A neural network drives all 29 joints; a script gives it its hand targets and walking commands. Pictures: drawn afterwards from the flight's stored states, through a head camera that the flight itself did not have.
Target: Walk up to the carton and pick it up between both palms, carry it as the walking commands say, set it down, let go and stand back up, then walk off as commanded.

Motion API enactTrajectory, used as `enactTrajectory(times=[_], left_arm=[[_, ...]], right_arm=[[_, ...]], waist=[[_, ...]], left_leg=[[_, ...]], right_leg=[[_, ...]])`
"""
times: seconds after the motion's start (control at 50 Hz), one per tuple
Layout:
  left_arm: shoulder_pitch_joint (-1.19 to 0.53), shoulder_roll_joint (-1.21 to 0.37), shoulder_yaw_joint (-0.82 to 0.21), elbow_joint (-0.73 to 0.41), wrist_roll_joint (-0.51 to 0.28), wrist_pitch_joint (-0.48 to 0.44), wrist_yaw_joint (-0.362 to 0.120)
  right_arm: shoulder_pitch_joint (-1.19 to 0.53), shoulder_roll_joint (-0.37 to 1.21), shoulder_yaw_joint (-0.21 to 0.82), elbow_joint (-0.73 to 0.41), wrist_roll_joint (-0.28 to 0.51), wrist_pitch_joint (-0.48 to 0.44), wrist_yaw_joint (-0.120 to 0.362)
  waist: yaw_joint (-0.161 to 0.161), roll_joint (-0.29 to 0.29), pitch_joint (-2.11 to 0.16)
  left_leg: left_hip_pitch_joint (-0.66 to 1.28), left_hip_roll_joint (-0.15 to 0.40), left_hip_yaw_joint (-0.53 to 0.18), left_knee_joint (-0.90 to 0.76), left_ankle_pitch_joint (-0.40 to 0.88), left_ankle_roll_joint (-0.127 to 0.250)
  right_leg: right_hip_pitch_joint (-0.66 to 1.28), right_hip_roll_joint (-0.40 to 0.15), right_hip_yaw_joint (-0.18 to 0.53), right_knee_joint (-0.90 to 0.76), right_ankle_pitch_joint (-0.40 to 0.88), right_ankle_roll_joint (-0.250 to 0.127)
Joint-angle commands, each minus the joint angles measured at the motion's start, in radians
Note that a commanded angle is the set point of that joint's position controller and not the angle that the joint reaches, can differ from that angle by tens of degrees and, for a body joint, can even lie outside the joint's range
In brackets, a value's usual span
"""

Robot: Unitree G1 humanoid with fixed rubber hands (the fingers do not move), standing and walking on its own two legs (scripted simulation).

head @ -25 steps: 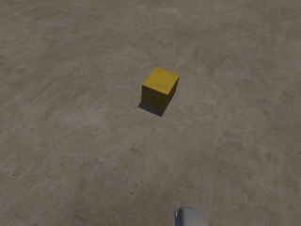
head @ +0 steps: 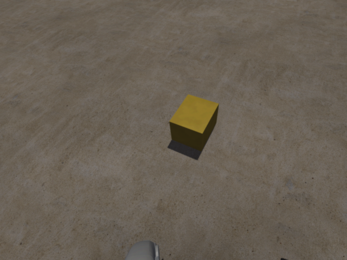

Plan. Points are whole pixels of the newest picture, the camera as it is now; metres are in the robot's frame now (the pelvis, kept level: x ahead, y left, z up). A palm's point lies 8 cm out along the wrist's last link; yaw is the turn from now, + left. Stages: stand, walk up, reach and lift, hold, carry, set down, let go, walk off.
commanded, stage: walk up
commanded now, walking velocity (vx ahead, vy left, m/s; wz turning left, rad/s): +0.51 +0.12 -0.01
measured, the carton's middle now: (194, 122) +1.03 -0.08 -0.68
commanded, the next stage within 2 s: none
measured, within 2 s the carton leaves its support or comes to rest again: neither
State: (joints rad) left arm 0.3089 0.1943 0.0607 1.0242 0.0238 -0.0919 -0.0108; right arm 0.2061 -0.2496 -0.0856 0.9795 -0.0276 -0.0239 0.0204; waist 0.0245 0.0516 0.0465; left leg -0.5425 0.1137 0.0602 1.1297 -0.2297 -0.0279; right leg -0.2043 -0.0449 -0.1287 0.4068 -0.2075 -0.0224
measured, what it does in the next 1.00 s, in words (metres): walks ahead: left foot, then right foot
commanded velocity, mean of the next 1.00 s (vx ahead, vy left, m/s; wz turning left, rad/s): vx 0.42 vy -0.05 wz -0.01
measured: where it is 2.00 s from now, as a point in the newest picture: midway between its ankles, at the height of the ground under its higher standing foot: (193, 204)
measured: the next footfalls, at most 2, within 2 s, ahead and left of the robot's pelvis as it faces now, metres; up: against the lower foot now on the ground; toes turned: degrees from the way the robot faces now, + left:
left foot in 0.30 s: +0.30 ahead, +0.17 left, +0.00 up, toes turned +8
right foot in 0.80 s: +0.52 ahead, -0.14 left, +0.00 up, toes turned -8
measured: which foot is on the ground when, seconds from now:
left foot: up 0.00-0.28, down 0.30-0.80, up 0.82-1.00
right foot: down 0.00-0.32, up 0.34-0.78, down 0.80-1.00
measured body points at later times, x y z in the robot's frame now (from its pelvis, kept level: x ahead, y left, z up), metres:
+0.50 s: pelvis +0.25 +0.06 +0.00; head +0.27 +0.10 +0.45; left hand +0.29 +0.31 -0.16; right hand +0.26 -0.21 -0.12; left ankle +0.26 +0.16 -0.75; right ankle +0.22 -0.12 -0.65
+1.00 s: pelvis +0.44 -0.03 +0.00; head +0.47 -0.06 +0.45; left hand +0.48 +0.23 -0.13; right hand +0.47 -0.28 -0.17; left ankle +0.41 +0.12 -0.67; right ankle +0.48 -0.13 -0.75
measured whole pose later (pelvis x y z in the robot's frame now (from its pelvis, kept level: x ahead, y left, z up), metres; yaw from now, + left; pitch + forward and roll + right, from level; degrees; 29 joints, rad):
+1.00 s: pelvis +0.44 -0.03 +0.00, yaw +0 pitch +0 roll +2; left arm 0.25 0.18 0.05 1.01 0.02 -0.07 0.00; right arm 0.25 -0.23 -0.09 1.03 -0.04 0.00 0.00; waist 0.00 0.05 0.06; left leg -0.46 0.09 0.07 1.06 -0.35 -0.05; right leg -0.27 -0.07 -0.13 0.43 -0.17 -0.02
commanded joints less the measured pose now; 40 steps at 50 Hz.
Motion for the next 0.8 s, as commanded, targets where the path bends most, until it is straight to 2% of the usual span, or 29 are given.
enactTrajectory(times=[0.0, 0.06, 0.1, 0.12, 0.16, 0.18, 0.22, 0.24, 0.26, 0.28, 0.3, 0.32, 0.34, 0.36, 0.38, 0.4, 0.42, 0.48, 0.56, 0.64, 0.7, 0.72, 0.74, 0.76, 0.78], left_arm=[[0.078, 0.099, 0.008, -0.024, -0.002, -0.018, 0.006], [0.128, 0.111, 0.009, -0.015, -0.004, -0.02, 0.013], [0.142, 0.117, 0.01, -0.009, -0.005, -0.02, 0.015], [0.15, 0.123, 0.01, -0.005, -0.005, -0.02, 0.013], [0.159, 0.119, 0.01, 0.027, -0.007, -0.006, 0.007], [0.172, 0.121, 0.011, 0.041, -0.008, 0.0, 0.009], [0.19, 0.135, 0.012, 0.057, -0.006, 0.006, 0.017], [0.18, 0.152, 0.017, 0.059, -0.007, 0.009, 0.021], [0.159, 0.162, 0.021, 0.06, -0.011, 0.012, 0.021], [0.16, 0.143, 0.018, 0.056, -0.012, 0.01, 0.022], [0.208, 0.068, 0.0, 0.022, -0.021, 0.009, 0.021], [0.211, 0.094, 0.021, 0.033, -0.008, 0.019, 0.014], [0.16, 0.086, 0.018, 0.021, -0.011, 0.029, 0.012], [0.111, 0.062, 0.012, 0.014, 0.001, 0.029, 0.005], [0.104, 0.054, 0.014, 0.013, 0.004, 0.03, -0.003], [0.114, 0.047, 0.012, 0.009, 0.005, 0.04, -0.009], [0.114, 0.041, 0.01, 0.004, 0.01, 0.053, -0.017], [0.035, 0.051, 0.009, -0.025, 0.021, 0.082, -0.034], [-0.148, 0.04, -0.006, -0.088, 0.017, 0.092, -0.055], [-0.253, 0.041, -0.013, -0.122, 0.002, 0.088, -0.064], [-0.258, 0.058, -0.003, -0.13, 0.0, 0.079, -0.058], [-0.235, 0.052, -0.003, -0.125, 0.0, 0.064, -0.048], [-0.154, 0.059, 0.003, -0.107, 0.005, 0.045, -0.037], [-0.029, 0.109, 0.023, -0.062, 0.013, 0.031, -0.023], [0.098, 0.214, 0.049, -0.047, 0.019, 0.018, -0.009]], right_arm=[[0.031, 0.001, 0.007, -0.039, -0.006, 0.028, 0.022], [-0.095, 0.008, 0.019, -0.083, -0.007, 0.027, 0.039], [-0.169, 0.013, 0.027, -0.106, -0.002, 0.02, 0.047], [-0.205, 0.013, 0.029, -0.118, 0.003, 0.017, 0.049], [-0.263, 0.002, 0.034, -0.149, 0.005, 0.009, 0.044], [-0.262, -0.005, 0.03, -0.147, 0.0, 0.006, 0.039], [-0.223, -0.021, 0.019, -0.139, -0.004, -0.005, 0.025], [-0.161, -0.034, 0.012, -0.123, -0.005, -0.015, 0.017], [-0.031, -0.054, 0.001, -0.081, -0.006, -0.029, 0.006], [0.148, -0.11, -0.019, -0.022, -0.016, -0.044, -0.008], [0.281, -0.244, -0.043, -0.015, -0.033, -0.045, -0.018], [0.355, -0.303, -0.058, 0.017, -0.004, -0.028, -0.027], [0.237, -0.257, -0.043, 0.0, 0.004, -0.025, -0.029], [0.147, -0.183, -0.022, -0.015, 0.003, -0.033, -0.028], [0.107, -0.115, -0.004, -0.014, 0.004, -0.04, -0.027], [0.088, -0.066, 0.01, -0.009, 0.007, -0.048, -0.025], [0.094, -0.048, 0.014, -0.011, 0.004, -0.055, -0.022], [0.166, -0.064, 0.012, 0.005, -0.002, -0.068, -0.022], [0.248, -0.079, 0.011, 0.024, 0.0, -0.065, -0.031], [0.282, -0.106, -0.004, 0.04, -0.002, -0.056, -0.036], [0.267, -0.127, -0.02, 0.038, -0.001, -0.046, -0.038], [0.241, -0.102, -0.014, 0.036, 0.001, -0.041, -0.033], [0.246, -0.065, -0.004, 0.052, 0.01, -0.032, -0.03], [0.273, -0.036, 0.01, 0.055, 0.011, -0.032, -0.025], [0.295, 0.003, 0.02, 0.035, 0.006, -0.036, -0.025]], waist=[[-0.02, -0.202, 0.028], [0.006, -0.185, 0.073], [0.022, -0.196, 0.091], [0.031, -0.212, 0.095], [0.031, -0.289, 0.082], [0.033, -0.275, 0.088], [0.016, -0.202, 0.095], [-0.014, -0.163, 0.069], [-0.073, -0.099, -0.003], [-0.13, -0.009, -0.135], [-0.165, 0.242, -0.267], [-0.159, 0.19, -0.315], [-0.105, 0.103, -0.198], [-0.081, 0.058, -0.089], [-0.055, 0.048, -0.048], [-0.025, 0.083, -0.035], [-0.013, 0.113, -0.033], [-0.015, 0.124, -0.022], [-0.059, 0.117, 0.048], [-0.091, 0.13, 0.073], [-0.083, 0.165, 0.055], [-0.07, 0.189, 0.042], [-0.025, 0.14, -0.004], [0.008, 0.013, -0.08], [0.047, -0.205, -0.192]], left_leg=[[-0.102, 0.043, -0.036, -0.091, 0.109, -0.02], [-0.11, 0.033, -0.007, -0.259, 0.172, -0.037], [-0.075, 0.018, 0.015, -0.389, 0.204, -0.035], [-0.048, 0.009, 0.031, -0.44, 0.209, -0.027], [0.057, -0.012, 0.068, -0.511, 0.154, -0.01], [0.098, -0.018, 0.08, -0.524, 0.13, -0.005], [0.153, -0.021, 0.075, -0.555, 0.083, -0.002], [0.219, -0.032, 0.077, -0.584, 0.053, 0.001], [0.365, -0.052, 0.102, -0.647, 0.06, 0.011], [0.601, 0.0, 0.052, -0.626, 0.03, 0.037], [0.826, 0.336, -0.413, -0.762, -0.061, 0.148], [0.792, 0.445, -0.745, -0.912, -0.024, 0.183], [0.682, 0.421, -0.632, -0.892, 0.003, 0.172], [0.552, 0.365, -0.461, -0.863, 0.085, 0.151], [0.462, 0.289, -0.331, -0.863, 0.128, 0.118], [0.388, 0.235, -0.235, -0.881, 0.161, 0.092], [0.347, 0.204, -0.174, -0.895, 0.182, 0.081], [0.358, 0.191, -0.099, -0.902, 0.267, 0.096], [0.377, 0.204, -0.061, -0.942, 0.247, 0.11], [0.382, 0.209, -0.011, -0.945, 0.298, 0.106], [0.396, 0.227, -0.01, -0.915, 0.284, 0.085], [0.404, 0.191, 0.02, -0.866, 0.24, 0.076], [0.369, 0.12, 0.064, -0.742, 0.197, 0.07], [0.295, 0.065, 0.088, -0.567, 0.189, 0.057], [0.16, 0.026, 0.085, -0.315, -0.116, 0.025]], right_leg=[[0.072, -0.265, 0.227, -0.247, 0.139, -0.086], [0.089, -0.257, 0.179, -0.274, 0.132, -0.08], [0.097, -0.243, 0.146, -0.283, 0.122, -0.071], [0.106, -0.236, 0.13, -0.287, 0.114, -0.07], [0.095, -0.175, 0.066, -0.275, 0.055, -0.076], [0.088, -0.181, 0.075, -0.265, 0.048, -0.077], [0.101, -0.216, 0.127, -0.211, 0.113, -0.076], [0.105, -0.218, 0.129, -0.122, 0.214, -0.07], [0.086, -0.179, 0.083, 0.05, 0.309, -0.055], [-0.02, -0.124, 0.037, 0.285, 0.265, -0.032], [-0.296, -0.012, 0.009, 0.637, -0.133, 0.018], [-0.389, 0.026, 0.175, 0.81, -0.328, 0.025], [-0.437, -0.026, 0.214, 0.874, -0.265, 0.029], [-0.436, -0.076, 0.185, 0.864, -0.159, 0.028], [-0.398, -0.102, 0.178, 0.83, -0.083, 0.029], [-0.356, -0.11, 0.167, 0.798, -0.037, 0.031], [-0.325, -0.103, 0.15, 0.789, -0.002, 0.033], [-0.365, -0.097, 0.111, 0.722, 0.055, 0.049], [-0.415, -0.093, 0.071, 0.49, 0.12, 0.061], [-0.31, -0.062, 0.03, 0.256, 0.132, 0.057], [-0.203, -0.044, 0.035, 0.182, 0.098, 0.039], [-0.144, -0.028, 0.022, 0.12, 0.073, 0.037], [0.012, -0.007, -0.002, 0.05, 0.103, 0.04], [0.197, -0.001, -0.015, 0.034, 0.111, 0.032], [0.365, -0.222, 0.198, 0.032, 0.256, -0.008]])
